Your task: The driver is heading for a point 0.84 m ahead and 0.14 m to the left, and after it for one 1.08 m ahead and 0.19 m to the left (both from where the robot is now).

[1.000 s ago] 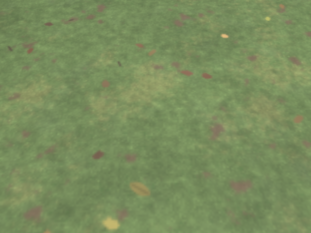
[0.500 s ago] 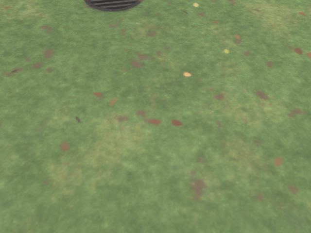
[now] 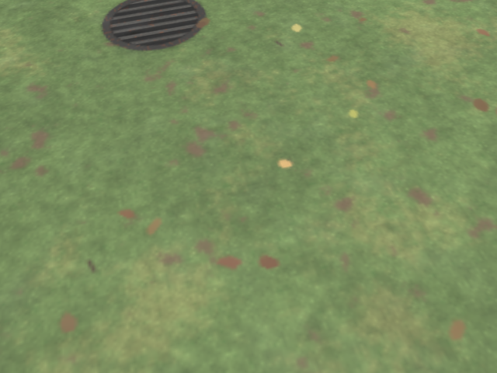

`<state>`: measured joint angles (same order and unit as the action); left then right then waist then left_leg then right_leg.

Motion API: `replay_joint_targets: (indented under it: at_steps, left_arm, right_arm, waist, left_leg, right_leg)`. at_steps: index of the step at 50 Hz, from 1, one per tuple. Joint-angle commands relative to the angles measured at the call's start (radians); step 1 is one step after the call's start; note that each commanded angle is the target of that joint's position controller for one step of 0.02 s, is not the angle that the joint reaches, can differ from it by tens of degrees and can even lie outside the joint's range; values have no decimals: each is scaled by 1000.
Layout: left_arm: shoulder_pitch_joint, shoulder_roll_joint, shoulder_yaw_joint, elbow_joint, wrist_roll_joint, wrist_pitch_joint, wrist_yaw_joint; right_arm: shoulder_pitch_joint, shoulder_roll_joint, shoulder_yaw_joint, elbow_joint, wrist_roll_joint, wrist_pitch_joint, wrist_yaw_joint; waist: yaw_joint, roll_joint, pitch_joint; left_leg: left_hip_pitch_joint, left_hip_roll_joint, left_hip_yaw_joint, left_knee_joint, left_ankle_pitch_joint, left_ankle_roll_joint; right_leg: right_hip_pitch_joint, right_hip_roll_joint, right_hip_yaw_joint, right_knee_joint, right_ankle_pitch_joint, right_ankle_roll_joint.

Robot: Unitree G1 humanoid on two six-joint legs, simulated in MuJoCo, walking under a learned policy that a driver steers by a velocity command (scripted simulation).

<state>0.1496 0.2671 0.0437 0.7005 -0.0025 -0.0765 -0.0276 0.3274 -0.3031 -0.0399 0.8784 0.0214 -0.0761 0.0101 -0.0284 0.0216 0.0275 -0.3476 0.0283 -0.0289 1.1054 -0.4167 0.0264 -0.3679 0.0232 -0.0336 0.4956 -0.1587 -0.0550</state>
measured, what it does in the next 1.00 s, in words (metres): walks ahead: left foot, then right foot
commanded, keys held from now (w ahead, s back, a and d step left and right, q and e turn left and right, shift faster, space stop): w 0.98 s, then w+q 0.02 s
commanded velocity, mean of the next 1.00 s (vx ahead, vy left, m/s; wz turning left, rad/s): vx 0.50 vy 0.00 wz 0.00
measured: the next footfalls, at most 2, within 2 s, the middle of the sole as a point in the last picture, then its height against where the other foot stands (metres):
left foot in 0.42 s outside the picture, level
right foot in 0.94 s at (297, 293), level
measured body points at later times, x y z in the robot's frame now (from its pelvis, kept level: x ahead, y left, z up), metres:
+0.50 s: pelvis +0.28 +0.05 -0.01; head +0.31 +0.06 +0.44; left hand +0.30 +0.33 -0.14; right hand +0.46 -0.20 -0.10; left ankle +0.36 +0.14 -0.73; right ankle +0.12 -0.09 -0.66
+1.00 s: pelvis +0.56 +0.00 -0.01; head +0.59 -0.02 +0.44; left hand +0.75 +0.25 -0.10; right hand +0.56 -0.28 -0.15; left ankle +0.39 +0.14 -0.68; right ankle +0.65 -0.10 -0.73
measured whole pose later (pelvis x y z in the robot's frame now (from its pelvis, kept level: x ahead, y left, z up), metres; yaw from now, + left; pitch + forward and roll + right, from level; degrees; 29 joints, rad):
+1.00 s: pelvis +0.56 +0.00 -0.01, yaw +0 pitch +2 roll +1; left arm 0.07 0.27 0.04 0.78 -0.01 -0.09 -0.03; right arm 0.35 -0.30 -0.05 0.93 0.02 -0.06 0.00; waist -0.04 0.01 0.03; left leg -0.17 0.01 -0.03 0.88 -0.48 0.01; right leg -0.46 -0.01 -0.04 0.57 -0.14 -0.05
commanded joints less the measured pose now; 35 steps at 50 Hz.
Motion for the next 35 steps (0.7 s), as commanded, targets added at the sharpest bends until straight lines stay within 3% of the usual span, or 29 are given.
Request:
replay_joint_targets:
  at_steps: [1,4,7,10,15,18,19,20,21,22,23,24,25,26,28,30,32,35]
  left_arm:
    - [69,109,31,-21,12,-11,-1]
    - [73,125,37,7,3,-30,0]
    - [113,146,42,41,3,-28,13]
    - [158,165,45,71,-4,-21,22]
    - [249,183,50,136,-16,1,29]
    - [245,197,57,155,-17,19,36]
    - [227,206,58,154,-17,24,39]
    - [216,192,51,153,-14,30,41]
    - [222,155,33,132,3,30,44]
    - [348,33,-4,118,5,8,32]
    - [303,103,9,135,-8,-15,27]
    - [208,168,29,105,-36,-29,20]
    - [147,163,27,91,-38,-34,23]
    - [114,153,30,86,-22,-31,27]
    - [153,120,31,100,-13,-10,30]
    - [155,90,25,101,-8,8,34]
    - [88,85,23,78,0,13,36]
    - [-11,67,15,56,0,4,28]
  right_arm:
    - [-30,-100,-29,-83,-7,-14,-1]
    - [-38,-62,-23,-84,-14,11,-8]
    - [-143,-52,-19,-116,-23,9,-6]
    - [-250,-29,-9,-141,-18,-3,6]
    - [-381,-40,-5,-194,-7,-15,30]
    - [-353,-67,-13,-198,-8,-21,41]
    - [-288,-88,-24,-182,-10,-22,39]
    - [-148,-127,-47,-139,-13,-22,32]
    - [29,-192,-69,-100,-22,-19,21]
    - [108,-277,-90,-78,-24,-11,19]
    - [117,-182,-64,-80,-10,-8,20]
    - [41,-146,-50,-89,-10,-8,17]
    - [-31,-127,-44,-104,-15,-8,15]
    - [-81,-99,-37,-108,-21,-9,17]
    - [-121,-70,-28,-110,-33,-17,20]
    - [-114,-86,-34,-96,-25,-28,19]
    - [-92,-110,-41,-78,-24,-29,10]
    - [-59,-123,-44,-58,-18,-21,-2]
  waist:
    - [29,-114,-58]
    - [5,-103,-35]
    - [29,-75,-2]
    - [69,-71,20]
    - [107,-69,49]
    - [71,-91,21]
    - [30,-104,-21]
    - [-39,-90,-109]
    - [-103,-24,-255]
    - [-55,230,-388]
    - [-91,196,-406]
    - [-81,139,-246]
    - [-54,68,-153]
    - [-28,34,-83]
    - [27,72,-62]
    - [43,65,-46]
    - [34,45,-17]
    - [5,38,4]
  left_leg:
    - [-287,108,-42,23,126,-7]
    - [-279,116,-30,-56,200,-35]
    - [-328,117,-27,-235,364,-52]
    - [-280,84,2,-428,512,-47]
    - [-302,53,4,-567,488,-17]
    - [-237,27,21,-607,373,23]
    - [-132,-4,51,-622,348,42]
    - [68,-29,76,-638,368,71]
    - [374,101,-61,-586,421,128]
    - [744,335,-531,-660,221,296]
    - [759,350,-689,-775,100,296]
    - [634,320,-547,-799,78,248]
    - [488,283,-431,-822,144,222]
    - [359,247,-347,-857,228,211]
    - [224,202,-254,-916,321,202]
    - [172,196,-192,-957,385,219]
    - [170,193,-149,-984,425,224]
    - [182,158,-70,-995,442,192]
  right_leg:
    - [262,-254,336,-300,47,-176]
    - [191,-238,244,-356,150,-196]
    - [206,-220,176,-375,198,-183]
    - [211,-193,114,-381,191,-153]
    - [366,-256,126,-327,204,-142]
    - [451,-284,133,-241,361,-115]
    - [453,-269,117,-164,521,-101]
    - [415,-219,79,-2,630,-75]
    - [237,-167,40,267,447,-42]
    - [-188,17,16,647,-124,36]
    - [-314,18,158,768,-426,28]
    - [-395,-39,154,804,-365,15]
    - [-382,-92,119,762,-271,13]
    - [-351,-124,104,699,-207,19]
    - [-238,-159,109,631,-137,31]
    - [-228,-169,97,575,-103,50]
    - [-278,-175,93,473,-14,70]
    - [-272,-158,75,272,161,75]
